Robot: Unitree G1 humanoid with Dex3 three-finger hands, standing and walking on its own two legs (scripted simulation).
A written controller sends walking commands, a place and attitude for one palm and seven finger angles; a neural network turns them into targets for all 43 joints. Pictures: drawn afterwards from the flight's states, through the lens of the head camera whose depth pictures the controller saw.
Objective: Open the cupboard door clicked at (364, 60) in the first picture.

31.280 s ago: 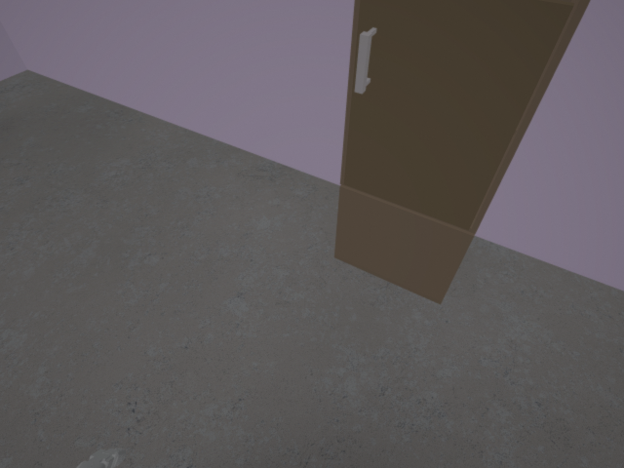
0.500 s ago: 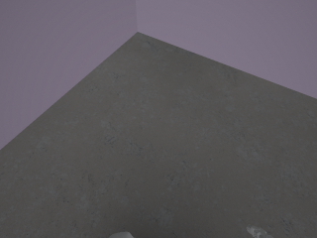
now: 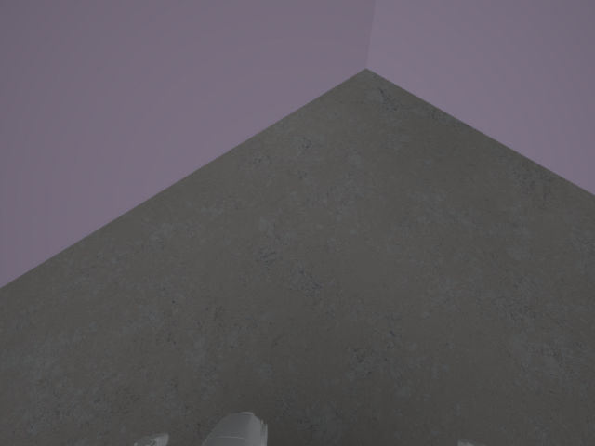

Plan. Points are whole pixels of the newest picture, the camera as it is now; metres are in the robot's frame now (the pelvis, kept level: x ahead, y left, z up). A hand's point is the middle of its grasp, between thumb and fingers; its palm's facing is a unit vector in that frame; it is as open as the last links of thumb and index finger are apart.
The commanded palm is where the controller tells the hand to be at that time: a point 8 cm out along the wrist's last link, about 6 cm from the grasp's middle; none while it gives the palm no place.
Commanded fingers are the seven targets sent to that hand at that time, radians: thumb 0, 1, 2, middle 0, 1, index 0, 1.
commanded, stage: turn to face it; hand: left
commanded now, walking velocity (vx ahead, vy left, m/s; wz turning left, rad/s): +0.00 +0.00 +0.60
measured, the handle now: out of the picture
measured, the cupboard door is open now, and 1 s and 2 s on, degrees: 43 43 43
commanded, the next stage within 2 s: none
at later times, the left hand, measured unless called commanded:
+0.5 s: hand out of the picture +0.07 +0.23 -0.16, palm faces +0.29 -0.92 -0.27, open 7.4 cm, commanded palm none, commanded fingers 0.00 0.90 0.90 -0.20 -0.30 -0.20 -0.30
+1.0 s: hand out of the picture -0.04 +0.21 -0.19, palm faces +0.59 -0.77 -0.24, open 7.4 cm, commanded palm none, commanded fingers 0.00 0.90 0.90 -0.20 -0.30 -0.20 -0.30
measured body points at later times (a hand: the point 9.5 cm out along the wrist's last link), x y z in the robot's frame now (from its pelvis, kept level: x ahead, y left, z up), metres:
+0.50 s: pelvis +0.02 -0.01 -0.01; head +0.07 +0.01 +0.44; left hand +0.06 +0.28 -0.14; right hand +0.16 -0.23 -0.15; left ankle -0.01 +0.12 -0.74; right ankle +0.06 -0.14 -0.72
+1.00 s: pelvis +0.03 +0.00 -0.01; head +0.07 +0.06 +0.43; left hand -0.07 +0.25 -0.17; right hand +0.26 -0.15 -0.14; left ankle -0.03 +0.08 -0.74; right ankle +0.07 -0.14 -0.67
